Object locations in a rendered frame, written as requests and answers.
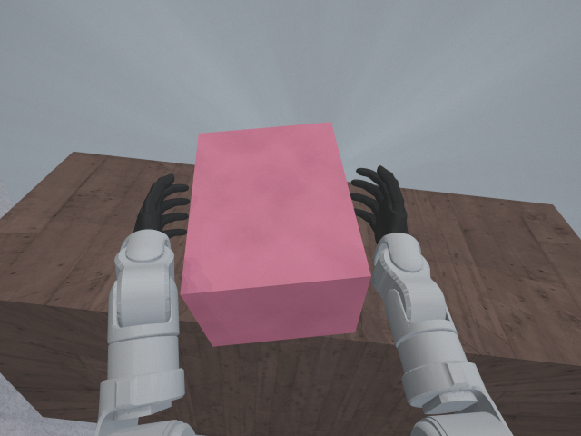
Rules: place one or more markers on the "robot right forearm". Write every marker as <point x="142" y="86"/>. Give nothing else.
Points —
<point x="438" y="376"/>

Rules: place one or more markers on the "robot right hand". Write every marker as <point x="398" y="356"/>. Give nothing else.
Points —
<point x="389" y="215"/>

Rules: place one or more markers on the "robot left forearm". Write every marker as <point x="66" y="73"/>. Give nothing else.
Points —
<point x="143" y="375"/>

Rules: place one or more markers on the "robot right upper arm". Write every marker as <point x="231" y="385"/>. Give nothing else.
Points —
<point x="463" y="424"/>

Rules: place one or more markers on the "carton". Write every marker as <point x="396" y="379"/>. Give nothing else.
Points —
<point x="273" y="248"/>

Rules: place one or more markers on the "robot left hand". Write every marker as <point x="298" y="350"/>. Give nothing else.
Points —
<point x="151" y="214"/>

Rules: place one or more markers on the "pedestal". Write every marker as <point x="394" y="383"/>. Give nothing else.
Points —
<point x="510" y="273"/>

